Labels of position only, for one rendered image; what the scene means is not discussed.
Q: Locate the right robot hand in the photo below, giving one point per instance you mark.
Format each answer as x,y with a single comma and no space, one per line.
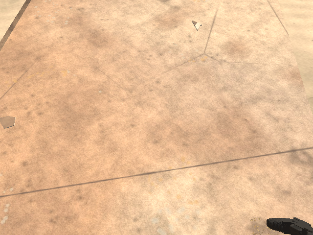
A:
292,226

